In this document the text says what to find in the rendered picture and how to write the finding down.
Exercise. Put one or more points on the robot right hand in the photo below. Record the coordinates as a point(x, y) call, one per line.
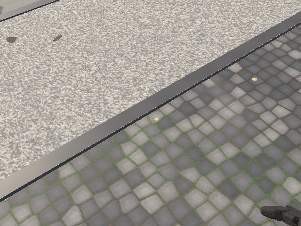
point(288, 214)

